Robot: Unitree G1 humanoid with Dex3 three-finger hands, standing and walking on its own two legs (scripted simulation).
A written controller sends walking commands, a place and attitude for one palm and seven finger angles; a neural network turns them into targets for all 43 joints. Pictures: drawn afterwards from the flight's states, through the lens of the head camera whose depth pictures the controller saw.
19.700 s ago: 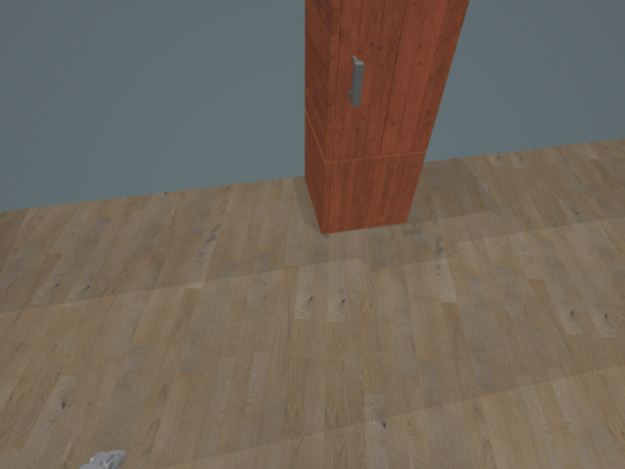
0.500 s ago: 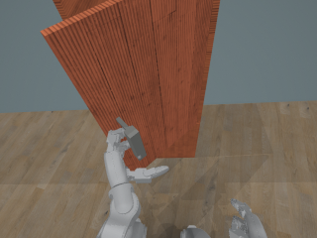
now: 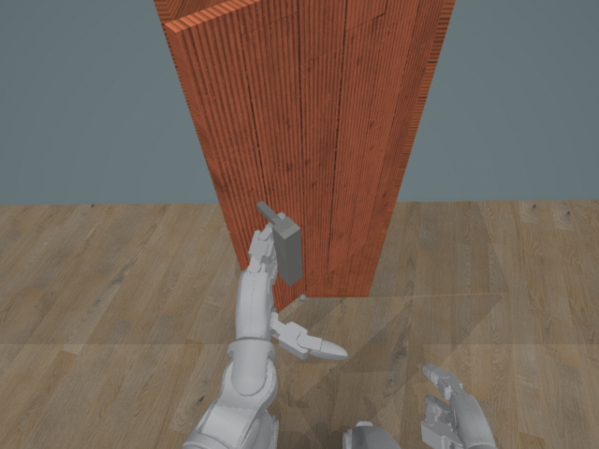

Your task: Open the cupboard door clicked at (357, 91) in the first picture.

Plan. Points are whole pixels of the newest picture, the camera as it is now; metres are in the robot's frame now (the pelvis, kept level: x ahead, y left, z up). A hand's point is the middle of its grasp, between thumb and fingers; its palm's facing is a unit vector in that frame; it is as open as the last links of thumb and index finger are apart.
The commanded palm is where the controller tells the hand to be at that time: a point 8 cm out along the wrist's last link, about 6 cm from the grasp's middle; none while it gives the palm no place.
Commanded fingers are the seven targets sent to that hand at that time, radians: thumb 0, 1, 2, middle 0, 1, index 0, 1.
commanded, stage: slide the hand sideways off the handle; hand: left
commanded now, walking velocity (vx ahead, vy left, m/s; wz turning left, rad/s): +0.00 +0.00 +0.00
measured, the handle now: (278, 243) +0.38 +0.05 +0.05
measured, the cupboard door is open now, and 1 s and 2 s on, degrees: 41 43 43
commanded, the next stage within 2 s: draw the hand back to the body in 1.08 s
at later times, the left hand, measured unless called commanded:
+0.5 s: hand (283, 323) +0.27 +0.03 +0.05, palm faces -0.06 -1.00 +0.01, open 16.3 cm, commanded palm +0.24 +0.07 +0.04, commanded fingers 0.00 -0.50 0.30 -0.15 -0.30 -0.15 -0.30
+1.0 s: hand (255, 354) +0.23 +0.06 +0.04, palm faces -0.01 -1.00 +0.00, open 16.3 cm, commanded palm +0.20 +0.12 +0.04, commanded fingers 0.00 -0.50 0.30 -0.15 -0.30 -0.15 -0.30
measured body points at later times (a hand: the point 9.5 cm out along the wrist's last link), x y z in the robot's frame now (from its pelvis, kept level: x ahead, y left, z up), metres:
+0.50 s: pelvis +0.00 +0.03 +0.00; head +0.06 +0.02 +0.45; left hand +0.27 +0.09 +0.05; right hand +0.18 -0.19 -0.09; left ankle +0.05 +0.13 -0.65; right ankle +0.00 -0.10 -0.65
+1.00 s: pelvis +0.02 +0.00 -0.01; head +0.09 -0.01 +0.44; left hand +0.23 +0.12 +0.05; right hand +0.21 -0.21 -0.10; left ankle +0.05 +0.13 -0.65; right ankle +0.00 -0.10 -0.65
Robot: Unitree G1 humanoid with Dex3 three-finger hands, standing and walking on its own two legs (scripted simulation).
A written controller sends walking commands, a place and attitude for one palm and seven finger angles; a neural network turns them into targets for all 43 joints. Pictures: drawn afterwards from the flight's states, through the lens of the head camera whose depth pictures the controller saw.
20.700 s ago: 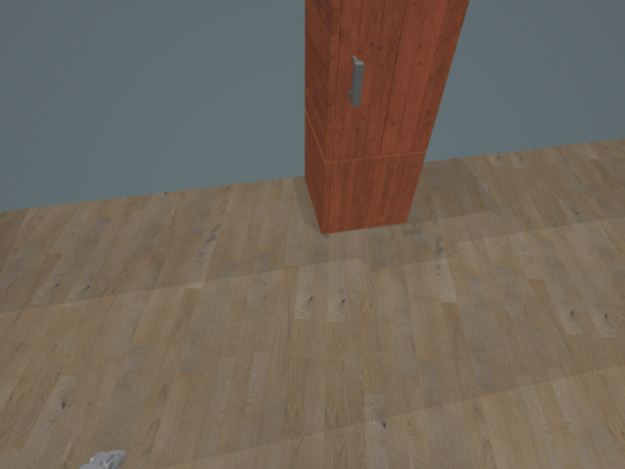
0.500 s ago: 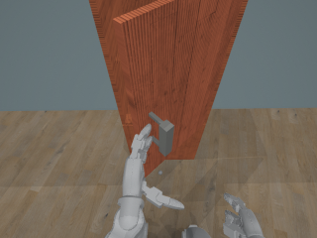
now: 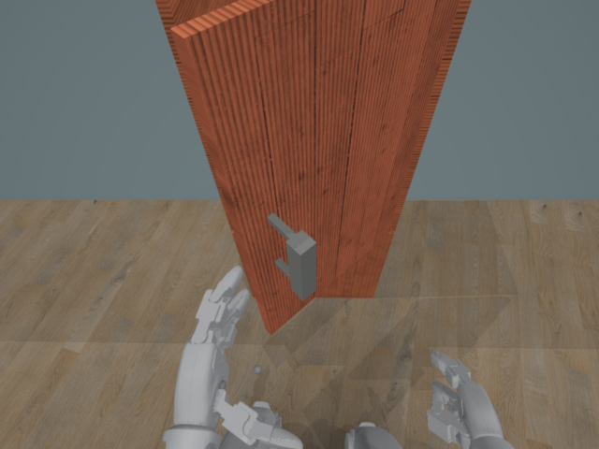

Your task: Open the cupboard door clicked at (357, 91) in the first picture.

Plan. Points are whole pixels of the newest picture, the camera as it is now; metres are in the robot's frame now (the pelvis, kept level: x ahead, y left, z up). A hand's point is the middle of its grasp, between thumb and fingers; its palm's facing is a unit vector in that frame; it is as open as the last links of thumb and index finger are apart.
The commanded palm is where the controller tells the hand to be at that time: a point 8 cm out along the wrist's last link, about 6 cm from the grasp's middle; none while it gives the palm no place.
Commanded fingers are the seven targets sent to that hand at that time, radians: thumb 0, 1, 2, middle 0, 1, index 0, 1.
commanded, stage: slide the hand sideways off the handle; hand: left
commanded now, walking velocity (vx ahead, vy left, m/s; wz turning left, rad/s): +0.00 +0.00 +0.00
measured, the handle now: (290, 257) +0.35 +0.04 +0.06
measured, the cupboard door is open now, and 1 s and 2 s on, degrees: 43 43 43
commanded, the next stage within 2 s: draw the hand back to the body in 0.08 s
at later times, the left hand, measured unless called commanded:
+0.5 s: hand (184, 375) +0.19 +0.12 +0.12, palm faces +0.05 -1.00 -0.04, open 16.3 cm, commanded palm +0.16 +0.18 +0.12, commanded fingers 0.00 -0.50 0.30 -0.15 -0.30 -0.15 -0.30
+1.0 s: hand (41, 342) +0.20 +0.23 +0.17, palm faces +0.20 -0.92 -0.34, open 13.7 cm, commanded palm +0.16 +0.27 +0.21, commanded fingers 0.00 0.27 0.63 -0.18 -0.30 -0.18 -0.30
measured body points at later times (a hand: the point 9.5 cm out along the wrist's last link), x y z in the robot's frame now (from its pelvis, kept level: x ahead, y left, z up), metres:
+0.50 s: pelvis +0.00 +0.00 +0.02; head +0.03 -0.03 +0.47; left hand +0.18 +0.17 +0.12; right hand +0.18 -0.22 -0.06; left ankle +0.03 +0.13 -0.64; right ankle -0.02 -0.10 -0.64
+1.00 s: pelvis +0.02 +0.04 +0.07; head +0.01 +0.02 +0.52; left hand +0.18 +0.27 +0.19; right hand +0.20 -0.18 +0.00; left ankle +0.03 +0.13 -0.64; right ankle -0.02 -0.10 -0.64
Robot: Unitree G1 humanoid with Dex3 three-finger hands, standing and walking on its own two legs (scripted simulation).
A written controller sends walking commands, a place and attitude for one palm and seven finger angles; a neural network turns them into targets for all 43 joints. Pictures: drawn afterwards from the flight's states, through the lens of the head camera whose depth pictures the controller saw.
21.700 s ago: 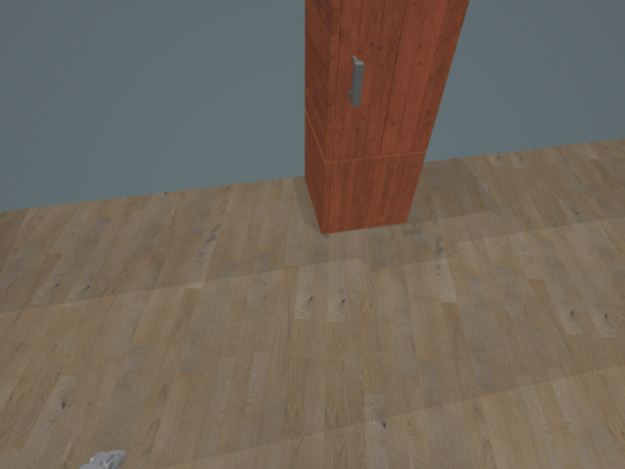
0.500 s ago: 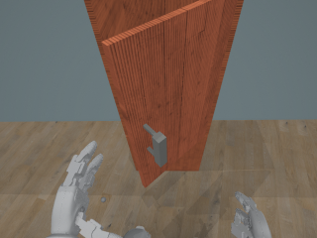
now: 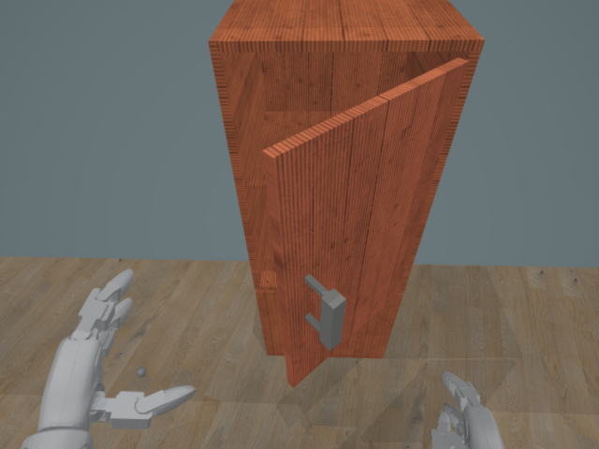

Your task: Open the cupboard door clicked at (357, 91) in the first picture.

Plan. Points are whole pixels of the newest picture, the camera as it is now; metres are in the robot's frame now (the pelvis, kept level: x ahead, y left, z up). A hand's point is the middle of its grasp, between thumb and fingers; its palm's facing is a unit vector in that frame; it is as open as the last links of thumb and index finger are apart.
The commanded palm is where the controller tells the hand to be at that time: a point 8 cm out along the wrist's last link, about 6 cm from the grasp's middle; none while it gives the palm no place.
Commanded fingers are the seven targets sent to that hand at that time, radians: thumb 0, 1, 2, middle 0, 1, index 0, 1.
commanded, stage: draw the hand back to the body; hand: left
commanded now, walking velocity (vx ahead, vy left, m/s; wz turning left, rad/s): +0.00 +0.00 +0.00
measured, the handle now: (321, 311) +0.34 +0.00 -0.02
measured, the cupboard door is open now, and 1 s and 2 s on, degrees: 43 43 43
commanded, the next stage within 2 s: step back with the hand held close in 0.76 s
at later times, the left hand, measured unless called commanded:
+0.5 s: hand (38, 299) +0.20 +0.27 +0.20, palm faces +0.48 -0.78 -0.40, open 8.0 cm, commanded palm +0.15 +0.30 +0.20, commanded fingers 0.00 0.90 0.90 -0.20 -0.30 -0.20 -0.30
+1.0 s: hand (70, 300) +0.20 +0.24 +0.19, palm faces +0.45 -0.77 -0.44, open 7.4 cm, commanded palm +0.14 +0.27 +0.20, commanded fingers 0.00 0.90 0.90 -0.20 -0.30 -0.20 -0.30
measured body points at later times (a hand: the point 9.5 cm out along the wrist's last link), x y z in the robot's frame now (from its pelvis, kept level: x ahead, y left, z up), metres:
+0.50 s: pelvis +0.01 +0.00 +0.03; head -0.01 -0.02 +0.48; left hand +0.17 +0.30 +0.22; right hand +0.20 -0.22 -0.05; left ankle +0.01 +0.09 -0.71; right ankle -0.03 -0.14 -0.71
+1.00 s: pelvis +0.00 -0.03 +0.03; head +0.00 -0.06 +0.48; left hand +0.17 +0.28 +0.22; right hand +0.20 -0.26 -0.06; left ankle +0.01 +0.09 -0.71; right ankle -0.03 -0.14 -0.71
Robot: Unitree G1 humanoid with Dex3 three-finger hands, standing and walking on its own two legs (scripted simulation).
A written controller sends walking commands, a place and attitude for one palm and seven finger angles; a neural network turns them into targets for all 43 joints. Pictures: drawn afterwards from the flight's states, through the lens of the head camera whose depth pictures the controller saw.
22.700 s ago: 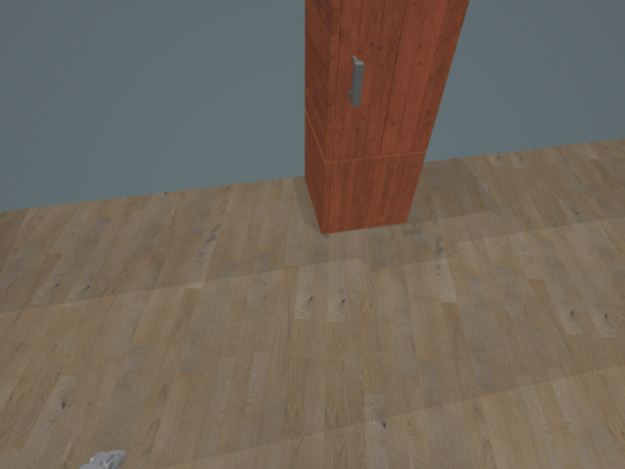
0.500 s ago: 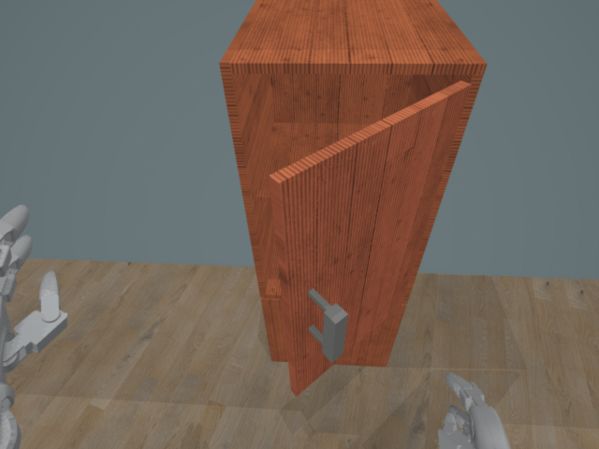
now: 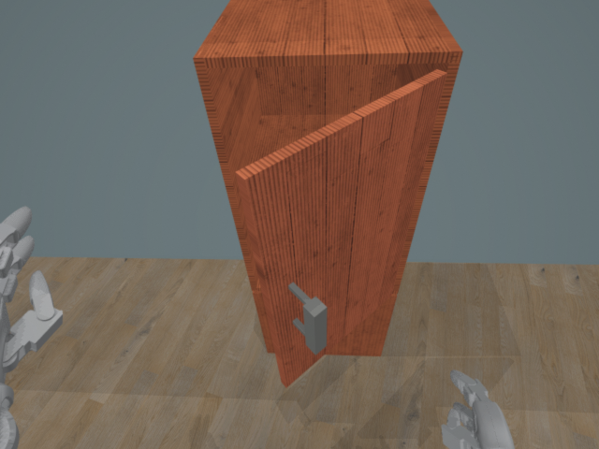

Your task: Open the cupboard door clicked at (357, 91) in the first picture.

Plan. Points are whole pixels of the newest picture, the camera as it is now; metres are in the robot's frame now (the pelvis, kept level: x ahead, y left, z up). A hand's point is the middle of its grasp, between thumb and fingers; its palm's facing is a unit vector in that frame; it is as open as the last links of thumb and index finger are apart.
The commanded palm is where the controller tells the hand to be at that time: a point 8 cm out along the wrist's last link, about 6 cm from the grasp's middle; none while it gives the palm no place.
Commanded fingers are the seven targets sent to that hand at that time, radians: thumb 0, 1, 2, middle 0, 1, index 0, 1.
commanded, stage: step back with the hand held close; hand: left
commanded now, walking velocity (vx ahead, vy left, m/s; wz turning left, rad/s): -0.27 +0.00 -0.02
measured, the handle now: (306, 317) +0.33 +0.03 -0.05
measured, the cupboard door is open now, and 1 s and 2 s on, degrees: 43 43 43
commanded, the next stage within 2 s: stop stepping back and stand still in 0.96 s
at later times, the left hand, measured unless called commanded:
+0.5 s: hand out of the picture +0.14 +0.30 +0.15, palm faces +0.36 -0.79 -0.50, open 7.4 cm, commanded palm +0.08 +0.33 +0.17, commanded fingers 0.00 0.90 0.90 -0.20 -0.30 -0.20 -0.30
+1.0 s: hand out of the picture +0.03 +0.34 +0.16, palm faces +0.47 -0.76 -0.45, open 7.4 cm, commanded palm -0.06 +0.37 +0.17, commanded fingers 0.00 0.90 0.90 -0.20 -0.30 -0.20 -0.30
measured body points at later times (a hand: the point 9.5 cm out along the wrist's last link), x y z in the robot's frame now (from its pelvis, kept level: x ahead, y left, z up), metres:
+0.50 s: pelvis -0.07 +0.04 -0.01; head -0.05 +0.05 +0.44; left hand +0.12 +0.34 +0.18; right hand +0.11 -0.21 -0.07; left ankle +0.01 +0.12 -0.74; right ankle -0.04 -0.11 -0.74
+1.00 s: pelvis -0.17 +0.06 -0.02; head -0.16 +0.09 +0.43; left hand +0.00 +0.38 +0.19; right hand +0.02 -0.18 -0.08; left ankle +0.01 +0.13 -0.74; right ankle -0.18 -0.09 -0.70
